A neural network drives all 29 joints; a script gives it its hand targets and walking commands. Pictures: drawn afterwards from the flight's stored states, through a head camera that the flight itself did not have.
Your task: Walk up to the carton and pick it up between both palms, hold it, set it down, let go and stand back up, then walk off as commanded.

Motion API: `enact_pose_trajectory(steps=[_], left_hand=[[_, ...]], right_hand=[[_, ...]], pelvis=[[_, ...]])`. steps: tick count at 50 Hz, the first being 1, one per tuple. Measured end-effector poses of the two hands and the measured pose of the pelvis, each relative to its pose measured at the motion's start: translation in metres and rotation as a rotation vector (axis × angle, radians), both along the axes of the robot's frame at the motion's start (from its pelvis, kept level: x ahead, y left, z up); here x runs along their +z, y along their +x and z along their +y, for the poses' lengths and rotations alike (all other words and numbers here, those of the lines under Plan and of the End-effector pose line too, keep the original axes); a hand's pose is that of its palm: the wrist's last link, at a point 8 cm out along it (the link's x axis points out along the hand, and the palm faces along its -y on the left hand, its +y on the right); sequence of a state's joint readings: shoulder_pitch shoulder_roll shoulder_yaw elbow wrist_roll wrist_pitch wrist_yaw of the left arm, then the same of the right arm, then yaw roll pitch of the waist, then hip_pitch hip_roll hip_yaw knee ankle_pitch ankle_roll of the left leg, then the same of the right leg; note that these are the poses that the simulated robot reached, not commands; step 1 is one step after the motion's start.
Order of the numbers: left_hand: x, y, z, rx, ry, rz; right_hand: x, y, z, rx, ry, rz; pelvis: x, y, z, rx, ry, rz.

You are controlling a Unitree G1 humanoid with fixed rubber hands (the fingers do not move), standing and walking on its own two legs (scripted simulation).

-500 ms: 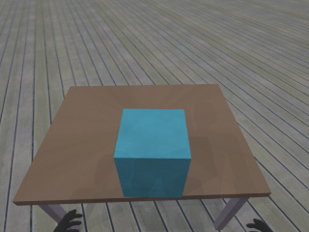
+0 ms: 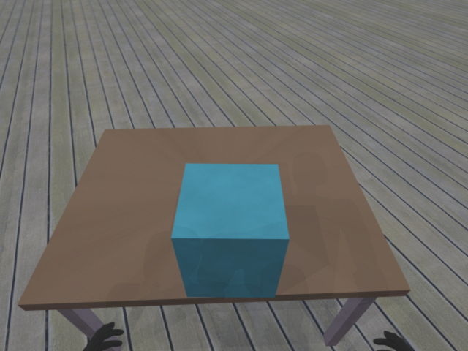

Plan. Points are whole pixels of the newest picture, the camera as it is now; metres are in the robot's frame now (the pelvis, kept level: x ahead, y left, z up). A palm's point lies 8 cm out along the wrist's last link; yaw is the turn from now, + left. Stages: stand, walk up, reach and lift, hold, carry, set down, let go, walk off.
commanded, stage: stand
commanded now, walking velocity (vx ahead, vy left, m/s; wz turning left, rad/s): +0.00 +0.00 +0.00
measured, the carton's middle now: (231, 232) +0.42 +0.04 -0.08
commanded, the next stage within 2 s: walk off in 0.66 s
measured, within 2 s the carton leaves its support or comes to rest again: neither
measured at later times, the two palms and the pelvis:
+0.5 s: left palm out of the picture +0.14 +0.28 -0.09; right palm out of the picture +0.13 -0.27 -0.09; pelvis +0.00 +0.00 +0.00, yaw +0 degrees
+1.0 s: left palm out of the picture +0.11 +0.28 -0.10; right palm out of the picture +0.11 -0.29 -0.10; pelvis -0.01 -0.01 -0.01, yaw +0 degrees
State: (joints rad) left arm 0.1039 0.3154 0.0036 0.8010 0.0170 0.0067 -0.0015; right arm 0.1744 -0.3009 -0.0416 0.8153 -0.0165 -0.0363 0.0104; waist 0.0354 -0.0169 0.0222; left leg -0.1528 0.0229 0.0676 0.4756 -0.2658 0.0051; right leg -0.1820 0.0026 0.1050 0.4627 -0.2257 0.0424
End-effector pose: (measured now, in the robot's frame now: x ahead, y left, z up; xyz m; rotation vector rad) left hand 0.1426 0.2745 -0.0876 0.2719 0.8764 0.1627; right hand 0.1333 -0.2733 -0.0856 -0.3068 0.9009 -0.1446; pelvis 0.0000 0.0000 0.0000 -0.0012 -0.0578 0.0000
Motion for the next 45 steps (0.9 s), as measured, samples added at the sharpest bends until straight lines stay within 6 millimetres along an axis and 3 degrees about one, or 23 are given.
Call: enact_pose_trajectory(steps=[45], left_hand=[[-0.008, -0.011, 0.005, 0.002, 0.01, 0.058]], right_hand=[[-0.004, -0.004, -0.002, -0.004, -0.001, 0.023]], pelvis=[[-0.001, -0.002, -0.001, 0.001, 0.002, -0.005]])
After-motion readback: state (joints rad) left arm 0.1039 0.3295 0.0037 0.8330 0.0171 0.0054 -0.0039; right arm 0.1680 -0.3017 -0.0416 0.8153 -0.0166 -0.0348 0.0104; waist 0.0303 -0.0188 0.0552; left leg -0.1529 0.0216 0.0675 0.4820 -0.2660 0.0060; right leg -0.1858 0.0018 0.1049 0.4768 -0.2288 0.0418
